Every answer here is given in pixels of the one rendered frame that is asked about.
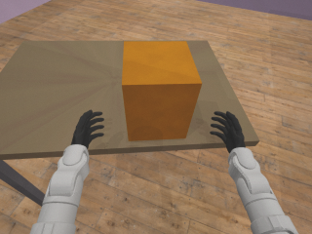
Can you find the left robot hand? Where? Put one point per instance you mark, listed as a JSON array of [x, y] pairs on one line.
[[82, 134]]

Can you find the right robot hand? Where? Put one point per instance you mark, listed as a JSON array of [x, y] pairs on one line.
[[232, 132]]

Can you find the table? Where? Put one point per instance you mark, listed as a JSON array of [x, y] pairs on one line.
[[47, 85]]

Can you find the carton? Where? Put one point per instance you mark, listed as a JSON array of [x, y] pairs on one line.
[[160, 85]]

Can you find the left robot forearm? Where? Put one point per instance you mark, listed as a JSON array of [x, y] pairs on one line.
[[63, 195]]

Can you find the right robot forearm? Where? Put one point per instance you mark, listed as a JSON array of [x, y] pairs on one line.
[[260, 202]]

